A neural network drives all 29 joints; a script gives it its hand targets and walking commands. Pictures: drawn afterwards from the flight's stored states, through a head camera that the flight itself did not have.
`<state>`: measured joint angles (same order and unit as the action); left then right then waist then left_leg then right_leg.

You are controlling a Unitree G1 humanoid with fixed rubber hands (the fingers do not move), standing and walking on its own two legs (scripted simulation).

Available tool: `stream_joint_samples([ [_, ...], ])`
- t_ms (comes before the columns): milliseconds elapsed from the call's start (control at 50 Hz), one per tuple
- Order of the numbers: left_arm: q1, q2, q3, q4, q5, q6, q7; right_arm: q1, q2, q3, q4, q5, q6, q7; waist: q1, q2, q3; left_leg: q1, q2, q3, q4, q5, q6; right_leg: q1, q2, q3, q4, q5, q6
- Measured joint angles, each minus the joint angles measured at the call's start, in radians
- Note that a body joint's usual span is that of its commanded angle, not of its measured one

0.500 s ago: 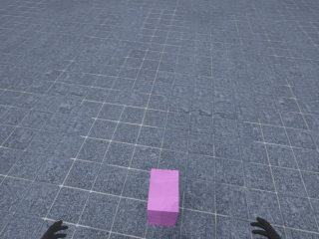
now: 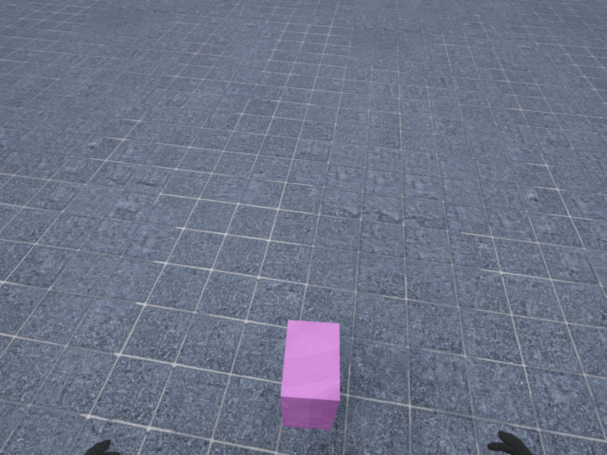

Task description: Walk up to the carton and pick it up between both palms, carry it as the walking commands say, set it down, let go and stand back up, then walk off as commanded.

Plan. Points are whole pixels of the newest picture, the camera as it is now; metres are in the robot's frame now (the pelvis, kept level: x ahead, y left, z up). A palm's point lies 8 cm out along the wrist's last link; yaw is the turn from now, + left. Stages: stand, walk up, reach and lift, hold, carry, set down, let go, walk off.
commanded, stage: stand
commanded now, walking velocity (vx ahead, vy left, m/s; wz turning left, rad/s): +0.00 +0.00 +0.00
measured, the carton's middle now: (310, 376) +0.44 -0.03 -0.63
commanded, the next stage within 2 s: walk off in 0.66 s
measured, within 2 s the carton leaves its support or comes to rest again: neither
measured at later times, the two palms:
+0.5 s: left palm out of the picture +0.07 +0.31 -0.10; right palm out of the picture +0.08 -0.31 -0.10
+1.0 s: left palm out of the picture +0.06 +0.31 -0.11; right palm out of the picture +0.05 -0.30 -0.11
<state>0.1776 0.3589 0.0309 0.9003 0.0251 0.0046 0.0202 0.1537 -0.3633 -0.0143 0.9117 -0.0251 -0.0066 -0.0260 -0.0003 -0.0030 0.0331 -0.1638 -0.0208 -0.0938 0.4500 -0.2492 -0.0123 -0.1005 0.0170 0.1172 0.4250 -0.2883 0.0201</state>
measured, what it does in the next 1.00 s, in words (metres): stands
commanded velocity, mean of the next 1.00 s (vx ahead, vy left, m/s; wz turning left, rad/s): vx -0.04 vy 0.04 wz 0.00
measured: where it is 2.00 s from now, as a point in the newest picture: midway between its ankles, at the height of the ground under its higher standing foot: outside the picture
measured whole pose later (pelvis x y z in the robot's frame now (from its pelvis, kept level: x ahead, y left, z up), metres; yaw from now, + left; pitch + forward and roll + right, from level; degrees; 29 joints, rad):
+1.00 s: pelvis -0.03 +0.01 +0.00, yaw +0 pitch -2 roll +0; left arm 0.14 0.36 0.02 0.97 0.02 0.03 0.02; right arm 0.15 -0.38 -0.01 1.03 0.00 0.06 -0.02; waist 0.02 0.01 0.07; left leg -0.23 -0.03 -0.08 0.49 -0.21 -0.02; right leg -0.15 0.01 0.12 0.43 -0.25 0.03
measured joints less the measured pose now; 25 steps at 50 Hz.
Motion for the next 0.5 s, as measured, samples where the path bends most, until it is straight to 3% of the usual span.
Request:
stream_joint_samples([
  [500,-0.020,0.018,-0.007,0.078,-0.006,-0.005,-0.006,-0.015,-0.015,0.008,0.076,0.010,-0.002,0.008,-0.001,0.000,0.011,0.015,0.003,-0.003,-0.049,0.045,-0.002,0.015,-0.002,-0.002,-0.047,0.043,0.001],
])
